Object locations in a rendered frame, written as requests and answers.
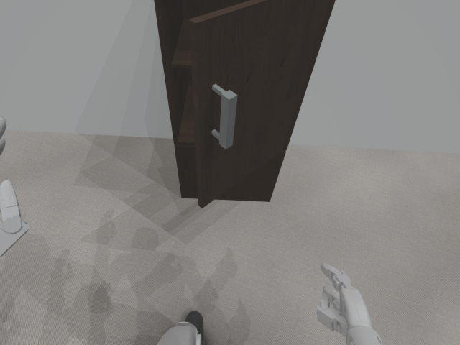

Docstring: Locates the right robot forearm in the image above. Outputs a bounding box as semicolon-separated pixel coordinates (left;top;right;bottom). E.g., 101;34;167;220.
346;326;383;345

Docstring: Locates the left robot hand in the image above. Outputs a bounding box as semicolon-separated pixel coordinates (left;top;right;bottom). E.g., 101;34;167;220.
0;116;29;257

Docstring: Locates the cupboard door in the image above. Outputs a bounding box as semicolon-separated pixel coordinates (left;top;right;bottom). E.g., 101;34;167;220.
189;0;330;208

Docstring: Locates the right robot hand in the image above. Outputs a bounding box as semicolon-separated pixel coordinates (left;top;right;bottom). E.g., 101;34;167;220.
317;263;372;337

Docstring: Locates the left robot shin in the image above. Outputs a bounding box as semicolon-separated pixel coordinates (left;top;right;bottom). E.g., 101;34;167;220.
176;322;197;331

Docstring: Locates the handle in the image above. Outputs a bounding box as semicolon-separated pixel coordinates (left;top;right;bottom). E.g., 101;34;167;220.
211;84;238;150

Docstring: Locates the left robot thigh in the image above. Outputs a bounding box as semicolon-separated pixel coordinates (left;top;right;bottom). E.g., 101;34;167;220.
157;326;201;345

